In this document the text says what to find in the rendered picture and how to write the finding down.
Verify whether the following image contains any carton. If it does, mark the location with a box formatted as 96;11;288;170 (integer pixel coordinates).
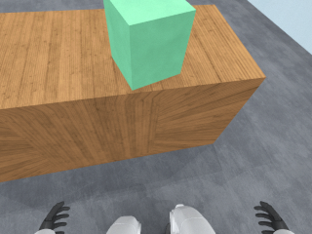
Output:
103;0;196;91

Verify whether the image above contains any robot left hand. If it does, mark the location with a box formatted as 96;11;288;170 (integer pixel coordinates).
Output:
39;201;70;234

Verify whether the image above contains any left robot thigh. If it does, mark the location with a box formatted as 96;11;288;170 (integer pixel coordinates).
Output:
106;215;141;234

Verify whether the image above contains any robot thigh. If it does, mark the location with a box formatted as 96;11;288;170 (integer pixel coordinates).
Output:
170;206;215;234
106;215;141;234

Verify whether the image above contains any right robot thigh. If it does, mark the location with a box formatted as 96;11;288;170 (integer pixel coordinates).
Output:
170;206;215;234

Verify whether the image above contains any robot right hand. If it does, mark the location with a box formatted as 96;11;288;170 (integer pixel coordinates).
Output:
254;201;290;234

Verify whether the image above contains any pedestal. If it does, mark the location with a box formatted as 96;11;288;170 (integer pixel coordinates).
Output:
0;4;266;182

